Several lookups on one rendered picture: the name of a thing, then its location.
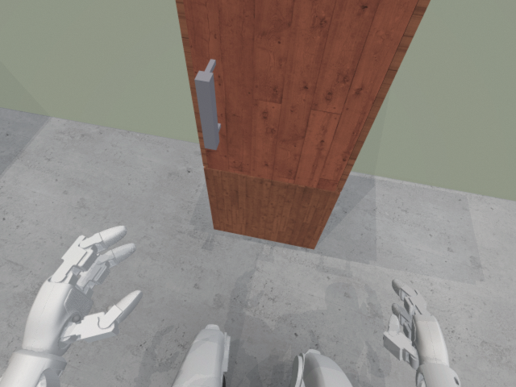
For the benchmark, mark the cupboard door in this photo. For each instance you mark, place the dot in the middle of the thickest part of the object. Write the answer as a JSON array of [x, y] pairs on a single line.
[[294, 80]]

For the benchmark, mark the left robot thigh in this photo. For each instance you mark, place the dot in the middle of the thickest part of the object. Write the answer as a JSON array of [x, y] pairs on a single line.
[[205, 361]]

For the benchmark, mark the robot left hand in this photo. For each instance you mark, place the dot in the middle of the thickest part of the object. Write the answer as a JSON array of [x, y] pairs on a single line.
[[49, 327]]

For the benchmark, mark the robot right forearm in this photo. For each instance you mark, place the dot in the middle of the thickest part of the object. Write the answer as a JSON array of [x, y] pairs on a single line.
[[436, 375]]

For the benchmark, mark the robot thigh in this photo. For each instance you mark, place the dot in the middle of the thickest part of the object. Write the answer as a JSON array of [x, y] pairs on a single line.
[[315, 370], [205, 361]]

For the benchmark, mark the robot left forearm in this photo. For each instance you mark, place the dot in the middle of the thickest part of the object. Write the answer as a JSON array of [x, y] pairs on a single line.
[[28, 368]]

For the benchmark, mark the right robot thigh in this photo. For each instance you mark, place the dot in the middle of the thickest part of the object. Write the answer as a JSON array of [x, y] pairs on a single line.
[[315, 370]]

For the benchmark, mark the robot right hand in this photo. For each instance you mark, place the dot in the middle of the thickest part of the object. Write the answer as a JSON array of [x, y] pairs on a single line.
[[421, 329]]

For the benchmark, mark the handle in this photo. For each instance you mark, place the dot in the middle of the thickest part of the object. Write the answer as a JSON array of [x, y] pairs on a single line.
[[204, 83]]

